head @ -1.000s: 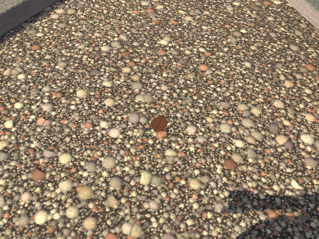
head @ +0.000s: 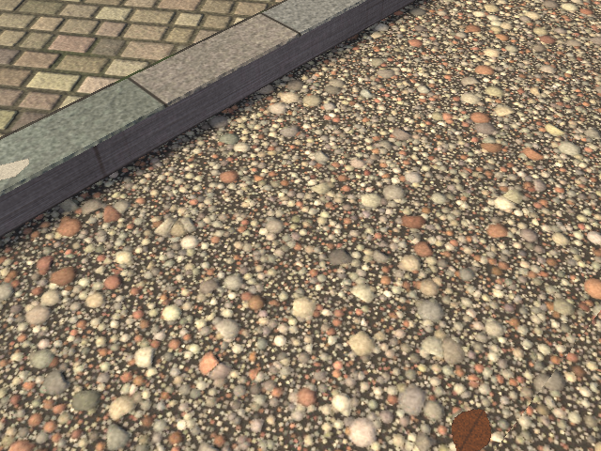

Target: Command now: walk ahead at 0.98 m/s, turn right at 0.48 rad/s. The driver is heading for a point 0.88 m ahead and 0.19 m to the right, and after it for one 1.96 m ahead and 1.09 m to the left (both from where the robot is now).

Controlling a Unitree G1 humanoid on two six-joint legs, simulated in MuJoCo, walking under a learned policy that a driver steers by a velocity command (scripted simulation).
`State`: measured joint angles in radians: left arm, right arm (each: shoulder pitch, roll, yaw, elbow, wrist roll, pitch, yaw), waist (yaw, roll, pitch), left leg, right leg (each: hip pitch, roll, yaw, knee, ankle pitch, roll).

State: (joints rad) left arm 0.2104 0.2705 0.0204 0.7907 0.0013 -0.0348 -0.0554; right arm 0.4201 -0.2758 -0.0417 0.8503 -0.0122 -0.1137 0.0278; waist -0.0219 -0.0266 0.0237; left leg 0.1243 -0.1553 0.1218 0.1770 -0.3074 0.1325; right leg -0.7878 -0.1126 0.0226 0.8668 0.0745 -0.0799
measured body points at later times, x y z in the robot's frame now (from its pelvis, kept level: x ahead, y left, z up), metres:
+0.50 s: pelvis +0.50 -0.02 -0.03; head +0.52 -0.03 +0.42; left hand +0.55 +0.27 -0.16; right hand +0.68 -0.30 -0.08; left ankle +0.76 +0.09 -0.72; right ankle +0.32 -0.04 -0.76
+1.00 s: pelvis +0.91 -0.14 -0.05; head +0.96 -0.17 +0.40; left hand +1.25 -0.05 -0.10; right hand +0.76 -0.38 -0.17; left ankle +0.80 +0.05 -0.71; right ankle +1.01 -0.29 -0.76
